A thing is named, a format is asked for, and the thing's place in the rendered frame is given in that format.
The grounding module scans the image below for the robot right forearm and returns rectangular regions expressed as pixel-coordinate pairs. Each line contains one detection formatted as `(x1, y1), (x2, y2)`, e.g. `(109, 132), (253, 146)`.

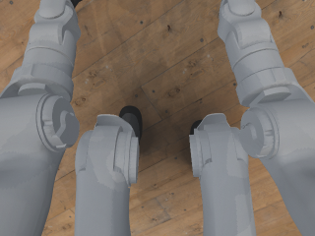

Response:
(217, 0), (315, 107)

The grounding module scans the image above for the left robot hand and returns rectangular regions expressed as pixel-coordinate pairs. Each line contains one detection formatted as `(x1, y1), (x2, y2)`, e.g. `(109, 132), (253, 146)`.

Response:
(71, 0), (82, 10)

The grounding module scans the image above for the right robot upper arm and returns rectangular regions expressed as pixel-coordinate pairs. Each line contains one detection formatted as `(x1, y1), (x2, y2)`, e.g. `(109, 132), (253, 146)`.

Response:
(238, 98), (315, 236)

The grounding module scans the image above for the robot left forearm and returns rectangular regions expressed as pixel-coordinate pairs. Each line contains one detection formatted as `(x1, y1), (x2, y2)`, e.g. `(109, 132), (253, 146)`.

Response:
(0, 0), (82, 102)

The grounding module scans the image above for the right robot foot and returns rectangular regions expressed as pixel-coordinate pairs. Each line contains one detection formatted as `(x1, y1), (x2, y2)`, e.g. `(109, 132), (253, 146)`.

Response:
(190, 120), (203, 135)

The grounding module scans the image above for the robot left thigh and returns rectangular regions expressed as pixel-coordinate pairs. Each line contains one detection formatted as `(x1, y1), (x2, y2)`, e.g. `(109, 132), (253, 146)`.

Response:
(74, 125), (140, 236)

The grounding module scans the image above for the left robot upper arm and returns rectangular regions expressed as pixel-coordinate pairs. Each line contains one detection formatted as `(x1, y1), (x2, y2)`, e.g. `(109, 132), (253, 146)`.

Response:
(0, 92), (80, 236)

